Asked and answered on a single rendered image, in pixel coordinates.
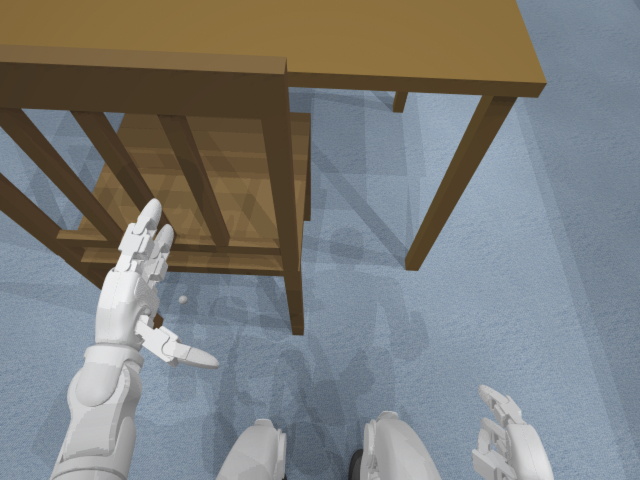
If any table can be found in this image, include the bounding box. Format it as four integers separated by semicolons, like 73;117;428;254
0;0;547;271

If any left robot forearm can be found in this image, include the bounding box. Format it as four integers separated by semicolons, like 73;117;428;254
50;343;144;480

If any robot right shin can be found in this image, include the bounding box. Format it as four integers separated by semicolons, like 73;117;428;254
360;411;399;480

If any left robot thigh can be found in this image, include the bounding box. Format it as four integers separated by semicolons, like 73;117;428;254
216;425;286;480

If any chair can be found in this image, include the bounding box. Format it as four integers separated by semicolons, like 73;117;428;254
0;44;311;336

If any robot left hand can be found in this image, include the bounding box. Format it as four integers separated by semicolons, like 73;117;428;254
95;198;219;369

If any robot right hand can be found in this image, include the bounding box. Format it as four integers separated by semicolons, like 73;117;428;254
472;385;554;480

